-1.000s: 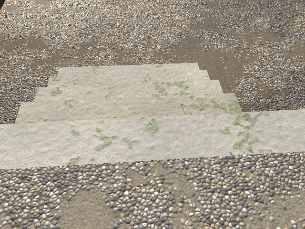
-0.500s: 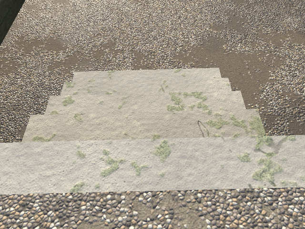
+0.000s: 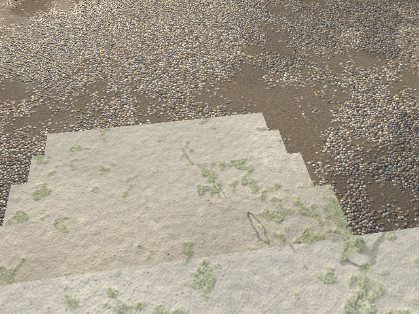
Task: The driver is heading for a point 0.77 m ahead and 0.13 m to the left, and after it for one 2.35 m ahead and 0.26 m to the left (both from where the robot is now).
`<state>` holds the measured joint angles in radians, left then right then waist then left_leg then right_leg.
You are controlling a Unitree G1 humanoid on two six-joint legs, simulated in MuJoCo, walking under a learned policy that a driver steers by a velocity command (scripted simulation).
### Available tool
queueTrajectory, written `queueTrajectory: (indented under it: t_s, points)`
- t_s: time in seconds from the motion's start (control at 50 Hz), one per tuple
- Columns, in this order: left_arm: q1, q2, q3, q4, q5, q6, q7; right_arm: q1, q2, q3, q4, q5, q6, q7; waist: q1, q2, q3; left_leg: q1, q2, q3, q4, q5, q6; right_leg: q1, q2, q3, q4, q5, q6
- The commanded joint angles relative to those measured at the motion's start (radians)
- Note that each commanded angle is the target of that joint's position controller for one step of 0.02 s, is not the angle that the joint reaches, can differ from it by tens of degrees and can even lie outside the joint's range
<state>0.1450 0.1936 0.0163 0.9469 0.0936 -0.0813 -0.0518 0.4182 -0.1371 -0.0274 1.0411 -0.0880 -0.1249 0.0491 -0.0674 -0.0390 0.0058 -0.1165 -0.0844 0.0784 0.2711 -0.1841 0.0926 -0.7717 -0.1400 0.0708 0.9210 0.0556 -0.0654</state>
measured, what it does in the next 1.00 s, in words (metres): walks ahead, turning left: right foot, then left foot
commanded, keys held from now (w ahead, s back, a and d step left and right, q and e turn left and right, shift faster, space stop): w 0.22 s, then w+q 0.78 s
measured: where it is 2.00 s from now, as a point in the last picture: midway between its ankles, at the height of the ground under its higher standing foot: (178, 248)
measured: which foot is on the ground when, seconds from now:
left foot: down 0.00-0.28, up 0.30-0.82, down 0.84-1.00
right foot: up 0.00-0.22, down 0.24-0.86, up 0.88-1.00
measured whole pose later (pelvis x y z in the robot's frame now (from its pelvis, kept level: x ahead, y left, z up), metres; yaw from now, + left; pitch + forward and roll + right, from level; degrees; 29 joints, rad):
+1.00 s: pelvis +0.54 +0.03 -0.02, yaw +23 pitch +2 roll +1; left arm 0.25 0.21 0.02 0.92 0.09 -0.11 0.00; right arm 0.37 -0.23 -0.09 0.99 -0.05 -0.14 0.04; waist -0.05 -0.01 -0.04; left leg -0.34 -0.12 -0.02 0.57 -0.26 0.12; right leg -0.44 -0.05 0.05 1.24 -0.47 -0.01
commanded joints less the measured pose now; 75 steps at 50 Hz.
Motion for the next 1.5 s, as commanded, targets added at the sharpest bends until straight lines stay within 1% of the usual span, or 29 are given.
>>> queueTrajectory:
  t_s: [0.02, 0.2, 0.26, 0.28, 0.3, 0.34, 0.42, 0.66, 0.78, 0.84, 0.86, 0.88, 0.92, 1.0, 1.04, 1.08, 1.14, 1.16, 1.18, 1.2, 1.22, 1.34, 1.38, 1.4, 1.42, 1.44, 1.46, 1.48, 1.5]
  points:
    - [-0.05, 0.031, -0.003, -0.062, -0.006, 0.01, -0.005, 0.027, -0.103, -0.005, -0.044, 0.004, -0.013, 0.021, 0.028, 0.087, 0.037, -0.127, 0.261, -0.129, -0.121, 0.253, 0.197, 0.09, 0.022, -0.063, -0.141, 0.148, 0.027]
    - [-0.224, 0.07, 0.022, -0.146, -0.035, 0.031, 0.011, 0.141, -0.142, -0.027, 0.017, 0.017, 0.011, 0.011, 0.016, 0.11, 0.071, 0.281, 0.37, -0.152, -0.073, 0.402, 0.134, 0.111, 0.081, -0.08, -0.421, -0.106, -0.038]
    - [-0.019, 0.158, 0.063, -0.103, -0.08, -0.006, 0.021, 0.115, -0.146, -0.033, -0.004, 0.008, 0.011, 0.004, 0.127, 0.069, -0.146, 0.07, 0.226, -0.061, 0.235, 0.62, 0.02, 0.707, 0.116, -0.108, -0.343, 0.036, -0.146]
    - [0.242, 0.178, 0.056, -0.042, -0.077, -0.012, 0.017, 0.257, -0.03, 0.005, -0.023, -0.005, -0.005, 0.015, 0.159, -0.167, -0.426, -0.34, 0.069, -0.046, 0.572, 0.192, -0.054, 1.27, -0.132, 0.272, -0.408, -0.021, -0.35]
    - [0.475, 0.178, 0.06, 0.045, -0.045, -0.005, 0.028, 0.18, -0.076, -0.006, -0.023, 0.014, 0.0, 0.038, 0.245, -0.122, -0.436, -0.512, 0.007, -0.118, 0.833, -0.398, -0.056, 1.346, -0.266, 0.586, -0.601, -0.164, -0.36]
    - [0.288, 0.172, 0.075, 0.038, -0.042, -0.032, 0.055, -0.047, -0.13, -0.039, -0.069, 0.039, -0.002, 0.014, 0.197, -0.037, -0.001, -0.655, 0.149, -0.205, 0.983, -0.241, 0.012, 0.884, -0.198, 0.352, -0.691, -0.436, -0.187]
    - [0.181, -0.004, 0.03, 0.019, -0.031, -0.03, 0.07, 0.007, -0.005, -0.014, -0.049, 0.02, 0.015, -0.001, 0.078, 0.008, 0.0, -0.498, 0.219, -0.212, 0.908, -0.045, 0.025, 0.654, -0.145, 0.081, -0.795, -0.12, -0.176]
    - [0.361, 0.071, 0.019, 0.084, 0.023, -0.063, 0.009, -0.279, -0.088, -0.018, -0.166, 0.031, 0.061, 0.031, 0.068, -0.017, 0.041, -0.546, 0.175, -0.107, 0.529, 0.29, -0.04, 0.668, -0.124, -0.283, -0.726, 0.412, -0.147]
    - [0.381, 0.129, 0.05, 0.091, -0.009, -0.046, 0.047, -0.377, -0.105, -0.031, -0.223, 0.035, 0.051, 0.009, 0.075, -0.031, 0.059, -0.543, 0.117, -0.037, 0.418, -0.041, -0.003, 0.927, -0.18, -0.313, -0.633, 0.551, -0.129]
    - [0.351, 0.166, 0.063, 0.07, -0.001, -0.031, 0.066, -0.194, -0.173, -0.063, -0.189, 0.066, 0.012, -0.005, 0.002, -0.034, -0.02, -0.189, 0.007, 0.02, 0.333, 0.069, 0.052, 0.799, -0.132, -0.37, -0.36, 0.68, -0.07]
    - [0.427, 0.097, 0.041, 0.063, 0.024, -0.042, 0.066, -0.021, -0.243, -0.09, -0.158, 0.067, -0.002, -0.031, -0.004, 0.068, -0.184, 0.223, 0.064, -0.162, 0.436, 0.307, 0.188, 0.496, -0.074, -0.354, -0.084, 0.445, 0.021]
    - [0.402, 0.001, -0.003, 0.018, 0.043, -0.063, 0.036, 0.224, -0.298, -0.097, -0.095, 0.04, -0.002, -0.047, -0.084, 0.256, -0.35, 0.571, 0.271, -0.579, 0.247, 0.336, 0.384, 0.169, 0.111, -0.286, 0.251, -0.6, 0.114]
    - [0.061, 0.058, 0.011, -0.092, -0.042, -0.066, 0.006, 0.276, -0.288, -0.121, -0.022, 0.022, -0.027, -0.032, -0.161, 0.069, -0.072, 0.462, 0.328, -0.658, 0.104, 0.203, 0.293, -0.179, 0.116, 0.018, 0.43, -0.635, 0.051]
    - [0.156, 0.008, -0.003, -0.092, 0.005, -0.019, 0.066, -0.038, -0.067, -0.036, -0.08, 0.036, -0.016, 0.001, 0.087, 0.037, -0.004, -0.224, 0.252, -0.483, 0.1, 0.216, 0.276, 0.148, 0.034, 0.048, 0.313, -0.478, 0.038]
    - [0.185, 0.027, -0.001, -0.081, -0.008, 0.007, 0.038, -0.045, -0.128, -0.043, -0.084, 0.044, -0.014, 0.0, 0.095, 0.065, -0.005, -0.395, 0.187, -0.322, 0.117, 0.311, 0.237, 0.218, 0.057, -0.053, 0.228, -0.391, 0.077]
    - [0.241, -0.009, -0.022, -0.054, -0.003, -0.004, -0.018, 0.021, -0.143, -0.032, -0.08, -0.009, -0.01, -0.017, 0.094, 0.042, -0.016, -0.5, 0.135, -0.247, 0.224, 0.422, 0.173, 0.267, 0.051, -0.077, 0.23, -0.058, 0.079]
    - [0.041, 0.05, -0.009, -0.111, 0.009, -0.021, -0.028, 0.138, -0.052, 0.009, -0.055, 0.038, -0.021, -0.084, -0.02, 0.025, -0.049, -0.368, 0.092, -0.221, 0.396, 0.117, 0.106, 0.133, -0.006, -0.01, -0.215, 0.473, 0.051]
    - [0.026, 0.087, 0.029, -0.146, -0.095, 0.009, 0.018, 0.068, -0.196, -0.03, -0.071, 0.142, 0.009, -0.085, 0.056, 0.072, -0.061, -0.403, 0.148, -0.318, 0.316, 0.118, 0.127, 0.33, 0.121, -0.093, -0.197, 0.383, 0.046]
    - [0.038, 0.088, 0.031, -0.129, -0.103, 0.031, 0.036, 0.059, -0.203, -0.028, -0.079, 0.143, 0.026, -0.085, 0.04, 0.112, -0.051, -0.437, 0.166, -0.329, 0.395, 0.087, 0.122, 0.378, 0.109, -0.053, -0.178, 0.368, 0.041]
    - [0.001, 0.071, 0.006, -0.117, 0.022, 0.014, -0.001, 0.186, -0.058, 0.024, -0.041, 0.029, -0.003, -0.069, -0.02, 0.107, 0.092, -0.431, 0.145, -0.279, 0.442, -0.001, 0.108, 0.198, 0.011, -0.02, -0.296, 0.423, 0.059]
    - [-0.004, 0.071, 0.015, -0.127, 0.042, 0.018, -0.009, 0.211, -0.046, 0.031, -0.043, 0.02, -0.006, -0.068, -0.025, 0.111, 0.077, -0.394, 0.142, -0.288, 0.511, -0.053, 0.103, 0.193, 0.041, -0.06, -0.346, 0.442, 0.051]
    - [0.132, 0.087, 0.023, -0.023, -0.023, 0.014, -0.012, 0.211, -0.117, 0.05, -0.059, 0.063, 0.033, -0.051, -0.008, 0.045, 0.109, -0.349, 0.211, -0.373, 0.745, -0.005, 0.087, 0.443, 0.037, -0.109, -0.609, 0.289, 0.057]
    - [0.447, 0.208, 0.076, 0.05, -0.054, 0.0, 0.022, 0.166, -0.181, 0.034, -0.081, 0.043, 0.052, 0.018, 0.133, -0.112, -0.053, -0.517, 0.105, -0.19, 1.11, 0.171, -0.031, 0.977, 0.045, -0.123, -0.636, 0.639, -0.076]
    - [0.57, 0.312, 0.097, 0.032, -0.055, 0.016, 0.011, 0.297, -0.058, 0.069, -0.081, 0.02, 0.053, 0.056, 0.116, -0.348, -0.448, -0.766, -0.008, -0.048, 1.74, -0.713, -0.166, 1.497, -0.211, 0.117, -0.317, 1.213, -0.374]
    - [0.51, 0.306, 0.098, 0.01, -0.036, 0.016, -0.014, 0.183, -0.161, 0.046, -0.159, 0.049, 0.072, 0.055, 0.162, -0.127, -0.501, -0.972, -0.012, -0.066, 1.986, -0.792, -0.199, 1.53, -0.271, 0.29, -0.281, 1.281, -0.427]
    - [0.444, 0.286, 0.095, -0.045, -0.007, 0.015, -0.003, -0.006, -0.202, 0.028, -0.261, 0.073, 0.085, 0.026, 0.18, -0.007, -0.414, -1.047, 0.012, -0.084, 1.985, -0.739, -0.207, 1.378, -0.279, 0.281, -0.296, 1.167, -0.387]
    - [0.308, 0.28, 0.083, -0.095, -0.034, 0.009, 0.006, -0.112, -0.179, 0.035, -0.38, 0.079, 0.088, -0.015, 0.127, -0.038, -0.326, -1.094, 0.049, -0.135, 1.903, -0.662, -0.197, 1.161, -0.323, 0.395, -0.379, 0.718, -0.397]
    - [0.18, 0.214, 0.049, -0.127, -0.019, 0.001, 0.003, -0.073, -0.151, 0.048, -0.357, 0.044, 0.089, -0.035, 0.049, 0.105, -0.128, -0.986, 0.135, -0.216, 1.673, -0.454, -0.159, 0.771, -0.291, 0.301, -0.473, 0.411, -0.328]
    - [0.187, 0.17, 0.034, -0.131, -0.019, 0.0, 0.002, -0.016, -0.115, 0.053, -0.317, 0.036, 0.087, -0.054, -0.006, 0.082, 0.0, -0.76, 0.154, -0.181, 1.603, -0.419, -0.138, 0.412, -0.218, 0.221, -0.571, 0.331, -0.321]
Velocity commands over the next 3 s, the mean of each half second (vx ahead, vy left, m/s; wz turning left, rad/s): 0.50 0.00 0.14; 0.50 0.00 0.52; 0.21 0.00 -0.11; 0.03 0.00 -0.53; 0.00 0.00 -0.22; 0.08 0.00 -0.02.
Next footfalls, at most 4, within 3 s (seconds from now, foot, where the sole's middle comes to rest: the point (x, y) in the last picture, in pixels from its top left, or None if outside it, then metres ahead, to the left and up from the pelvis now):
0.24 right None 0.34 -0.16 -0.78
0.84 left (170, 295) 0.57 0.11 -0.78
1.36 right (197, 231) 0.89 0.01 -0.96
1.84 left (151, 243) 0.85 0.20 -0.96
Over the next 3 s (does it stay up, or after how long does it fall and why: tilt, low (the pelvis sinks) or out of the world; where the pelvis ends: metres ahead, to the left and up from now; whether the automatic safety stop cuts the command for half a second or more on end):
stays up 0.89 0.08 -0.18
